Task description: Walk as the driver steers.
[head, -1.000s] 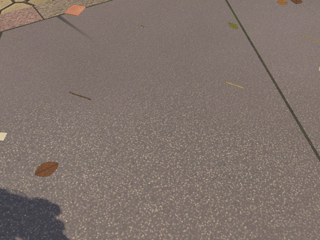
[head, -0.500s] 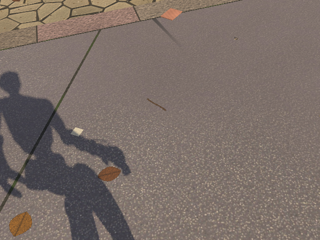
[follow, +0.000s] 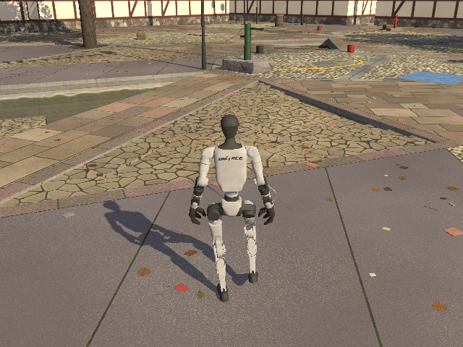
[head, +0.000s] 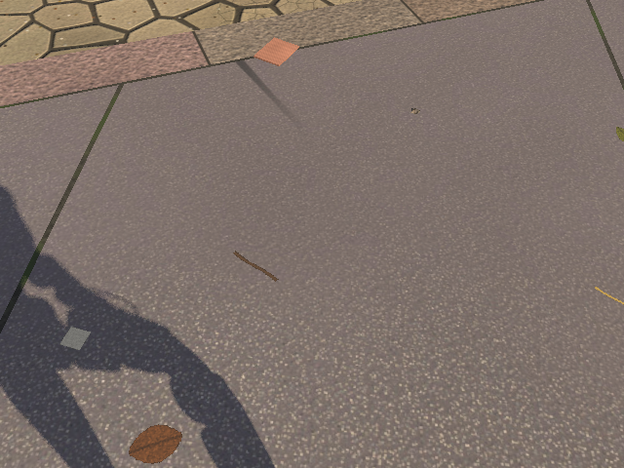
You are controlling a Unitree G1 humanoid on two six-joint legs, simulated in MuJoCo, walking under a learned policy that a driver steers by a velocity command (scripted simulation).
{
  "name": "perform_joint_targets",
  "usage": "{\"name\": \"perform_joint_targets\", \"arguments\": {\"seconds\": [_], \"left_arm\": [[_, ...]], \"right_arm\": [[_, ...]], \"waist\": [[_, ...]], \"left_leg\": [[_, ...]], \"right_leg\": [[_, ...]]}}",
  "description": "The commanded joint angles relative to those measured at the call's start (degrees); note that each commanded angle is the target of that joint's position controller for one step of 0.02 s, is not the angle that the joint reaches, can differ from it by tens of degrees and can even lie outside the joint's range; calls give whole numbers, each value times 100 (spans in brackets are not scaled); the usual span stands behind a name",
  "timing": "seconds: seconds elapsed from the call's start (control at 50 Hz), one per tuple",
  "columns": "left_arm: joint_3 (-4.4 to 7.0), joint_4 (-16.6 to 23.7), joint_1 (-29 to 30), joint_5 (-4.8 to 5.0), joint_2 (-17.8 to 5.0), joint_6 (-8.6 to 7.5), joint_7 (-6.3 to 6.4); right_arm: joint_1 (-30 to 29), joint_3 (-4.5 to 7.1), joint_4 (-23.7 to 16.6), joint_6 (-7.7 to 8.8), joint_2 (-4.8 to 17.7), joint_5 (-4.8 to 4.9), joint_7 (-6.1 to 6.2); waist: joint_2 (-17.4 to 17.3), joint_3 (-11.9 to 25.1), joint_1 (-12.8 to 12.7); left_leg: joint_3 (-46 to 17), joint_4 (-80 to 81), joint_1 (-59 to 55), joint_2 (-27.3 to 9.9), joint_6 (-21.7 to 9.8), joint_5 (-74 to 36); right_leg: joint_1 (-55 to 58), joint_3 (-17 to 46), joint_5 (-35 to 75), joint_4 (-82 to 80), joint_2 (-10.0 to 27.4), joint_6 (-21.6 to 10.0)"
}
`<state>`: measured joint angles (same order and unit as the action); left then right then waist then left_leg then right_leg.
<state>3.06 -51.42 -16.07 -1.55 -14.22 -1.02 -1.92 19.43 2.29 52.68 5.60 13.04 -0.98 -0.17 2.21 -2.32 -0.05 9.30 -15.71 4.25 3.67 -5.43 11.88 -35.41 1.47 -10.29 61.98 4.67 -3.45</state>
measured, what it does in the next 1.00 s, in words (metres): walks ahead: right foot, then left foot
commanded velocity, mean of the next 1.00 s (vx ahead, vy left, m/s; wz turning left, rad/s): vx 0.50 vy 0.00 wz -0.21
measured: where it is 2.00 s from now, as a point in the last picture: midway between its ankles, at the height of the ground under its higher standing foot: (364, 349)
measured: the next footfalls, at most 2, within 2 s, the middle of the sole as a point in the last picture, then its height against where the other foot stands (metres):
right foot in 0.28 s outside the picture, level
left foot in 0.82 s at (338, 396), level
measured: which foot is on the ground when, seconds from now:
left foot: down 0.00-0.30, up 0.32-0.80, down 0.82-1.00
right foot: up 0.00-0.26, down 0.28-0.82, up 0.84-1.00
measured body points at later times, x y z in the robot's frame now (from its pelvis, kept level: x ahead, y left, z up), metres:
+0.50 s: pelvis +0.27 -0.06 -0.01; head +0.30 -0.07 +0.44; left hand +0.39 +0.20 -0.13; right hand +0.32 -0.34 -0.13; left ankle +0.34 +0.10 -0.66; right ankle +0.26 -0.09 -0.75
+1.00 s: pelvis +0.57 -0.08 -0.01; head +0.60 -0.07 +0.44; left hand +0.71 +0.16 -0.14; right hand +0.56 -0.36 -0.13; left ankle +0.61 -0.04 -0.75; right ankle +0.49 -0.20 -0.66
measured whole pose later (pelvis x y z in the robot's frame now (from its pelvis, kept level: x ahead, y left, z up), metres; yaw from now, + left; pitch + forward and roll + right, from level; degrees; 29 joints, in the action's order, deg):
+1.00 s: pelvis +0.57 -0.08 -0.01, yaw -11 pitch +0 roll +0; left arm 1.3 -48.6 -13.2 -2.5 -14.6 -4.0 -0.5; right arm 17.2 3.2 50.2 2.6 15.3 -0.3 -1.2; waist 1.5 -3.6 0.0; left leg 0.4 -23.2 14.0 7.3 -7.1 8.7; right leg -25.4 1.2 -17.5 65.2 1.1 -1.9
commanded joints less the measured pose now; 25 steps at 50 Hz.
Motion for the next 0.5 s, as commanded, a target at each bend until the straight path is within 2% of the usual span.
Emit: {"name": "perform_joint_targets", "arguments": {"seconds": [0.02, 0.1, 0.16, 0.22, 0.24, 0.26, 0.28, 0.3, 0.32, 0.34, 0.36, 0.38, 0.4, 0.42, 0.44, 0.5], "left_arm": [[23, 326, 164, 2, -102, 7, -69], [-89, 630, 1064, -11, 30, -33, -144], [-120, 834, 1504, -31, -7, -41, -173], [-54, 799, 1173, -49, -170, -23, -124], [-5, 704, 790, -55, -265, -25, -98], [75, 552, 255, -63, -413, -55, -72], [201, 296, -576, -117, -639, -101, -15], [403, 238, -1039, -160, -1269, -81, 86], [481, 350, -772, -17, -1601, -31, 76], [447, 309, -676, 104, -1406, 9, 105], [385, 300, -387, 124, -1152, -1, 145], [320, 318, -133, 102, -894, -26, 157], [274, 332, 38, 137, -761, -72, 182], [235, 361, 123, 152, -679, -128, 186], [228, 351, 64, 169, -697, -198, 175], [269, 279, -230, 166, -901, -281, 160]], "right_arm": [[59, 57, -199, 116, 418, 4, 37], [344, 45, -45, 102, 522, 11, 102], [653, 55, 126, 41, 635, -9, 175], [596, 97, 173, -51, 864, -37, 257], [524, 125, 162, -101, 962, -59, 275], [483, 150, 125, -154, 1043, -73, 269], [365, 165, 47, -183, 1084, -52, 234], [474, 81, -215, -145, 691, 14, 165], [293, 88, -606, -83, 582, 54, 66], [-400, 114, -736, -10, 800, -16, 37], [-486, 83, -807, 71, 750, 47, 12], [-386, 90, -725, 80, 727, 32, 24], [-324, 85, -722, -12, 688, -76, 27], [-186, 68, -690, -134, 620, -163, 9], [-182, 67, -715, -235, 583, -203, -13], [-599, 47, -922, -367, 506, -189, -62]], "waist": [[-594, -290, -75], [-554, -405, 122], [-523, -447, 232], [-729, -96, -16], [-799, 137, -208], [-807, 467, -431], [-569, 880, -851], [313, 1429, -873], [996, 1764, -562], [57, 1132, -675], [-170, 533, -452], [-524, 160, -153], [-540, 44, 43], [-429, 124, 159], [-365, 178, 196], [-179, 103, 136]], "left_leg": [[-537, 877, 180, -1523, -262, -1969], [-52, 782, -70, -1519, -136, -2646], [144, 524, -715, -1694, -91, -3394], [396, -477, -1209, -1810, -2, -5690], [448, -1147, -1236, -1845, -20, -6181], [444, -2066, -1079, -1870, -59, -6005], [511, -3440, -383, -1752, 24, -4940], [541, -5448, 1397, -1273, 236, -1805], [-398, -7006, 3362, -26, 455, 1956], [-1199, -6893, 3996, -479, 385, 1356], [-1162, -6393, 3911, -712, 374, 813], [-1139, -5834, 3569, -891, 396, 619], [-1154, -5504, 3236, -980, 487, 590], [-1150, -5266, 2915, -1026, 577, 550], [-1089, -5126, 2819, -1009, 656, 555], [-909, -4442, 3033, -1012, 824, 48]], "right_leg": [[-460, -39, 710, -352, 91, 52], [-229, -530, 1291, -1729, -55, 11], [-144, -843, 1023, -2353, -204, -179], [554, -1147, 161, -2540, -673, -519], [993, -1182, -176, -2587, -858, -667], [1651, -1100, -400, -2797, -1008, -828], [2861, -785, -336, -3332, -983, -1052], [4435, 1188, -911, -3472, 446, -1580], [5354, 4230, -506, -4347, 1557, -2398], [4989, 3549, -357, -4591, 1376, -2159], [4200, 2860, 50, -4726, 1262, -1928], [3521, 2342, 691, -4822, 961, -1634], [3066, 1926, 1195, -4870, 678, -1479], [2813, 1639, 1495, -4920, 483, -1401], [2705, 1508, 1836, -4924, 365, -1399], [2539, 1227, 2058, -5044, 131, -1280]]}}
Velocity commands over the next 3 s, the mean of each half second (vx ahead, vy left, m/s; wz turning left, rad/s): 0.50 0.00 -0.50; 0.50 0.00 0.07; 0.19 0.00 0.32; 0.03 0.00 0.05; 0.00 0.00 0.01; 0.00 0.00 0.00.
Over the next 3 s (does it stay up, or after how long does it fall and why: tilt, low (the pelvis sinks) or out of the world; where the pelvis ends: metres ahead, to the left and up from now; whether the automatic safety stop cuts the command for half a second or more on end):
stays up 0.79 -0.10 0.00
